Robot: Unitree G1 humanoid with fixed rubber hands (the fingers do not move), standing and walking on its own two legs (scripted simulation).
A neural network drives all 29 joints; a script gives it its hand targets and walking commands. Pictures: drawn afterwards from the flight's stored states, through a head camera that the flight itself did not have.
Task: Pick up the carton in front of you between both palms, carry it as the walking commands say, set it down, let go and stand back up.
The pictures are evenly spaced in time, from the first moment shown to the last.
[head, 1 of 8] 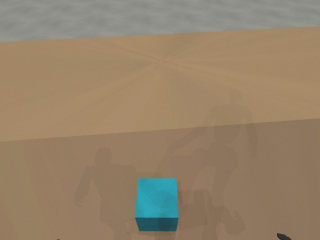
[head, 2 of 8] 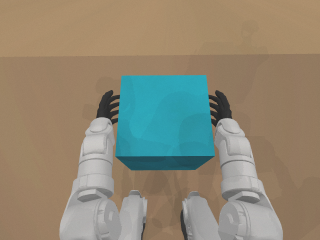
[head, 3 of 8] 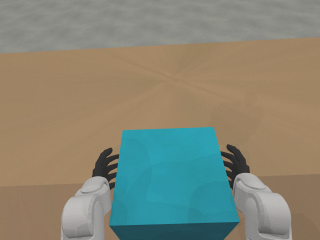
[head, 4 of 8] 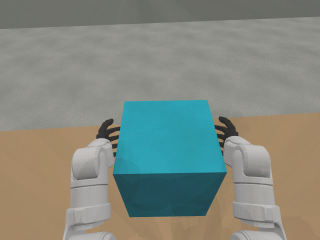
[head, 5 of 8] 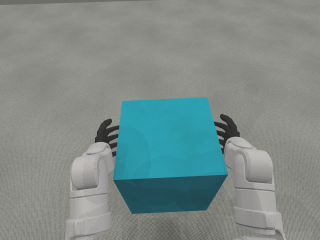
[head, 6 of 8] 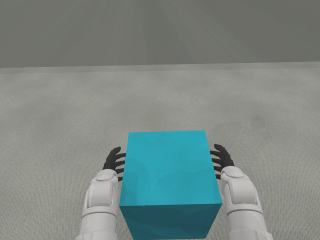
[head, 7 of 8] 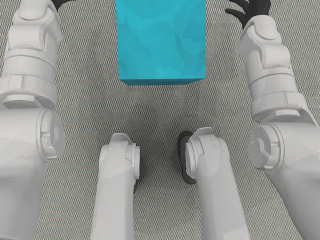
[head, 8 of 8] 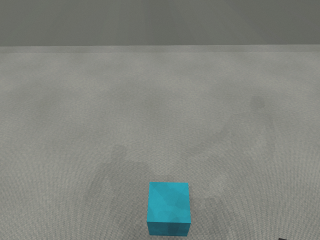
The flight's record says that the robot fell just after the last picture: no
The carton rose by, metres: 0.70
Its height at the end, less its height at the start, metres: -0.50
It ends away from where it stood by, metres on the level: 5.59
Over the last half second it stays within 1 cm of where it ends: yes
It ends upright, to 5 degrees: yes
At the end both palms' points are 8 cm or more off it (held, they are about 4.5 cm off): yes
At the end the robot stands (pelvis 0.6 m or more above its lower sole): yes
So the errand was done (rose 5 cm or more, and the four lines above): yes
